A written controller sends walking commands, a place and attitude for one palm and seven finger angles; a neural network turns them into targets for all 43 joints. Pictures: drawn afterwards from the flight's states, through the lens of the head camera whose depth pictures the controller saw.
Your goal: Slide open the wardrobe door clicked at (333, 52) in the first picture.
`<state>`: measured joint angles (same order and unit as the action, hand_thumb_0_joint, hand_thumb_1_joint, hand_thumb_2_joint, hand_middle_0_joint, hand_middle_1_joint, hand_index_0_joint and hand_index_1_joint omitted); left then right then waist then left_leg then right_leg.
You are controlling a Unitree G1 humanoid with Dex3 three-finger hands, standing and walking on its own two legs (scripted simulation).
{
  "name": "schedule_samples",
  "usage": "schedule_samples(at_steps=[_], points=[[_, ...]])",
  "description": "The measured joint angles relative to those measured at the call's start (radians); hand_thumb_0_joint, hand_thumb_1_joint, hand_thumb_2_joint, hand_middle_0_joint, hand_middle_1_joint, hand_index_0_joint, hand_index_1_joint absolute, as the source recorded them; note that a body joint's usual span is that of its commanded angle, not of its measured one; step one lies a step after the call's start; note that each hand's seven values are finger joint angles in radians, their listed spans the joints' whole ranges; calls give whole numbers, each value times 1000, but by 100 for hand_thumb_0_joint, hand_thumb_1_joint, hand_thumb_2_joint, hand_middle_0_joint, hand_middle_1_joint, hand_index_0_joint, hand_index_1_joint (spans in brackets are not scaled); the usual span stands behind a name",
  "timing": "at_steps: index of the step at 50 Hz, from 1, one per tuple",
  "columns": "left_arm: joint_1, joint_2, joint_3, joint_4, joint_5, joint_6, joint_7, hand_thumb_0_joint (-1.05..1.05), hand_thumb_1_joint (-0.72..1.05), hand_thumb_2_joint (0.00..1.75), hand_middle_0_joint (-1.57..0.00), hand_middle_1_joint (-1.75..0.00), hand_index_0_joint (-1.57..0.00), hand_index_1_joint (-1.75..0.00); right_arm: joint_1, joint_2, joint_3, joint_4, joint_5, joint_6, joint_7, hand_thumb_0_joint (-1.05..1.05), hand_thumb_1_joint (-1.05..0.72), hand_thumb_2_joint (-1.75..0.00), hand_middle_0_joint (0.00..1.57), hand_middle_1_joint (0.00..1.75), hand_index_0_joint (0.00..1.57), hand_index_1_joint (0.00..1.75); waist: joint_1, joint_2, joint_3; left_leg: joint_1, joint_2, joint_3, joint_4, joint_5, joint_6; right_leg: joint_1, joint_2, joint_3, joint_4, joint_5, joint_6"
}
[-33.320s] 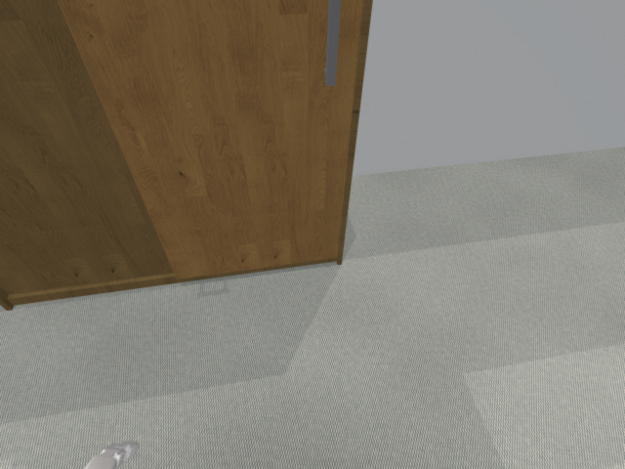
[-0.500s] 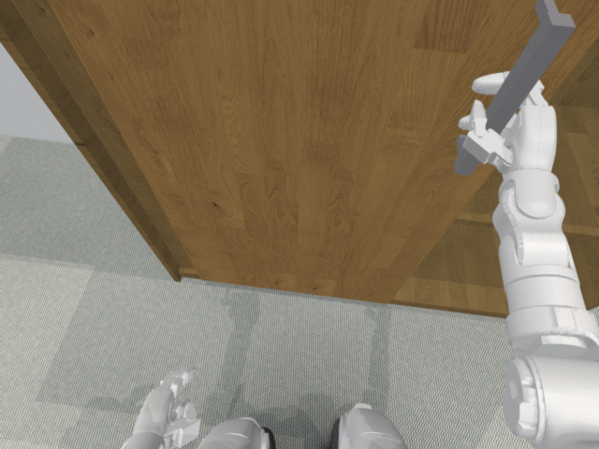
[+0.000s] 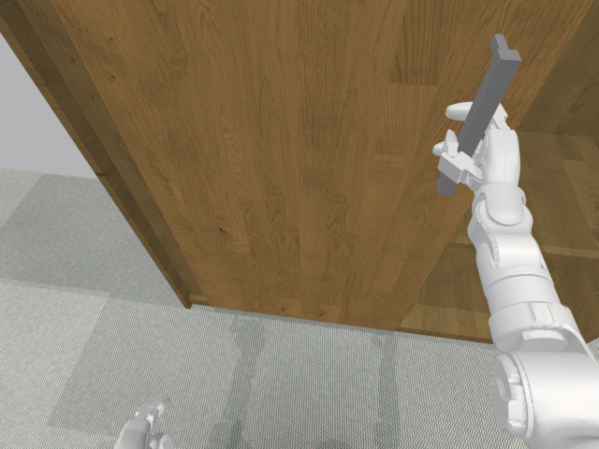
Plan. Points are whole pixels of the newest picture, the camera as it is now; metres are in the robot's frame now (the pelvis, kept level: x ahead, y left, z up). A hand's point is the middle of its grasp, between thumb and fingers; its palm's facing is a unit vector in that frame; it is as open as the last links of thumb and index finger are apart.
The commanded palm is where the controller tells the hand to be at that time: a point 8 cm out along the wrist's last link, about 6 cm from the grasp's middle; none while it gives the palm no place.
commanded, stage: stop walking and hold the door there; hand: right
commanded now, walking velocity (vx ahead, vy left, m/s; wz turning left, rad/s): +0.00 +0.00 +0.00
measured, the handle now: (468, 124) +0.50 -0.19 +0.15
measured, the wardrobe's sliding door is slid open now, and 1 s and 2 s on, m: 0.52 0.52 0.52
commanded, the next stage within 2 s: loosen the grip on the handle in 0.02 s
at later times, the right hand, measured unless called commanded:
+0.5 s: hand (452, 158) +0.45 -0.16 +0.14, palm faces +0.18 +0.98 -0.13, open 12.4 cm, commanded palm +0.41 -0.21 +0.14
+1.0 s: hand (458, 154) +0.46 -0.18 +0.14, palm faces +0.12 +0.99 -0.09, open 13.9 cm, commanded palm +0.42 -0.24 +0.14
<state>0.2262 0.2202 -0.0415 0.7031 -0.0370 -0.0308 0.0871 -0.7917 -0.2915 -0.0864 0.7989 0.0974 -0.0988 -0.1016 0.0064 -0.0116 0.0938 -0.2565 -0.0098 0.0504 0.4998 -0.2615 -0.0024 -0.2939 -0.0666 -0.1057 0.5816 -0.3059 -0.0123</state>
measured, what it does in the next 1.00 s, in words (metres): stands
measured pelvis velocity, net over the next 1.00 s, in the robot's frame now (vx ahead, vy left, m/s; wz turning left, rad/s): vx -0.01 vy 0.00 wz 0.00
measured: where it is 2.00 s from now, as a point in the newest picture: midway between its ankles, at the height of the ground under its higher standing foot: outside the picture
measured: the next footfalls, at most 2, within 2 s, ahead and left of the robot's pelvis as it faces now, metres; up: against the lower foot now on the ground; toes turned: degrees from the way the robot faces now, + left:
none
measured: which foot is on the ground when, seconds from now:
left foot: down 0.00-1.00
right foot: down 0.00-1.00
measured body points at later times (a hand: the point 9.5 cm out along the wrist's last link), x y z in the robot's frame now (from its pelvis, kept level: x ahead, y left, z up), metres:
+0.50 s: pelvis -0.04 +0.02 -0.01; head +0.00 +0.01 +0.44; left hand -0.01 +0.30 -0.12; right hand +0.43 -0.22 +0.15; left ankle +0.00 +0.13 -0.73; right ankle +0.00 -0.10 -0.73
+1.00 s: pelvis -0.01 +0.00 -0.01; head +0.03 +0.00 +0.44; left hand +0.06 +0.27 -0.11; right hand +0.45 -0.23 +0.14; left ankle +0.00 +0.12 -0.73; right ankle +0.00 -0.10 -0.73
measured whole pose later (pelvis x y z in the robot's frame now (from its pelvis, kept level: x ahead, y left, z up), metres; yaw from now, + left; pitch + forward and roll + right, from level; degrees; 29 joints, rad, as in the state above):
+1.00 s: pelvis -0.01 +0.00 -0.01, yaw +0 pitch +7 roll +1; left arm 0.35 0.26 -0.01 0.68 -0.02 -0.12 0.03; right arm -0.86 -0.37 -0.30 1.03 0.01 -0.18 0.05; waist 0.09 0.00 -0.05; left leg -0.43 0.00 0.01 0.57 -0.27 0.00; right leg -0.45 -0.03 -0.08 0.60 -0.28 -0.03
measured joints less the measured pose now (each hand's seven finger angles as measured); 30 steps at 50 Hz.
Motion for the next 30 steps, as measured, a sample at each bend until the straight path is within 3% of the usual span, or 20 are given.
schedule_samples(at_steps=[6, 7, 9, 13, 17, 21, 25, 30], points=[[5, -4, -6, 17, 0, 20, 11, 1, 91, 90, -20, -30, -20, -30, 2, -1, -10, 50, -3, -11, 6, -7, -78, -80, 44, 140, 23, 140, 8, -10, -28, -12, 8, -7, 11, -5, -5, -3, 8, -8, -4, 1, -5], [2, -7, 9, 19, 6, 11, 1, 1, 90, 90, -20, -30, -20, -30, -11, -2, -49, 63, -45, -10, 36, -7, -76, -79, 44, 140, 23, 140, 4, -10, -20, -8, 6, -13, 9, -3, -5, 4, 5, -14, -5, 1, -6], [8, -18, 23, 41, 11, -38, -22, 1, 91, 90, -20, -30, -20, -30, -77, -21, -109, 186, -101, -2, 86, -7, -69, -79, 45, 140, 27, 140, 24, 22, -62, -60, 22, -16, 39, 4, 3, -25, 23, -16, -30, 36, -11], [60, -4, 44, 27, 31, -90, -62, 0, 91, 90, -20, -30, -20, -30, -109, -26, -205, 257, -86, 21, 108, -5, -54, -75, 45, 140, 35, 140, 68, 40, -134, -113, 31, -20, 58, 12, 15, -64, 42, 8, -62, 63, -2], [81, 35, 57, 6, 37, -95, -88, 0, 91, 90, -20, -30, -20, -30, -94, -58, -194, 265, -122, -52, 63, -2, -32, -64, 38, 134, 40, 140, 93, 24, -129, -142, 21, -25, 72, 3, 5, -109, 29, 7, -9, 54, -4], [112, 56, 57, 5, 27, -81, -92, 0, 91, 90, -20, -30, -20, -30, -124, -94, -204, 291, -118, -85, 52, -1, 0, -48, 34, 132, 34, 135, 112, 32, -116, -193, 14, -22, 108, 8, 16, -156, 21, 10, 19, 63, 0], [162, 71, 54, 16, 15, -85, -77, 0, 91, 90, -20, -30, -20, -30, -151, -125, -186, 317, -106, -96, 69, 0, 26, -35, 33, 131, 31, 132, 118, 33, -111, -221, 8, -17, 112, 18, 22, -188, 17, 19, 29, 66, -2], [198, 80, 50, 33, 9, -94, -61, 1, 91, 90, -20, -30, -20, -30, -140, -151, -196, 317, -99, -87, 86, 0, 44, -26, 32, 127, 30, 127, 119, 24, -115, -224, -1, -25, 97, 28, 23, -191, 20, 27, 20, 69, -5]])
